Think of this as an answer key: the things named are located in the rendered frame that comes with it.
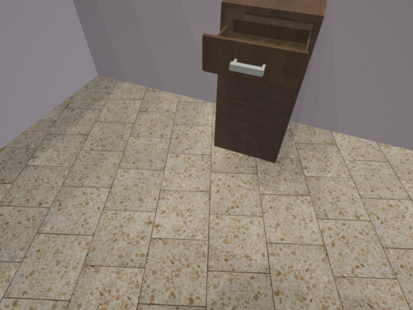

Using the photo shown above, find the handle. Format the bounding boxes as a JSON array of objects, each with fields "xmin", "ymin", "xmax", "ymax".
[{"xmin": 229, "ymin": 59, "xmax": 266, "ymax": 77}]

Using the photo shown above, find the cabinet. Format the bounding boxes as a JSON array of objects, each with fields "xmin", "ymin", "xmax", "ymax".
[{"xmin": 214, "ymin": 0, "xmax": 327, "ymax": 163}]

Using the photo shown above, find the drawer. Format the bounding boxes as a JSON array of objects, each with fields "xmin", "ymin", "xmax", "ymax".
[{"xmin": 202, "ymin": 18, "xmax": 312, "ymax": 90}]

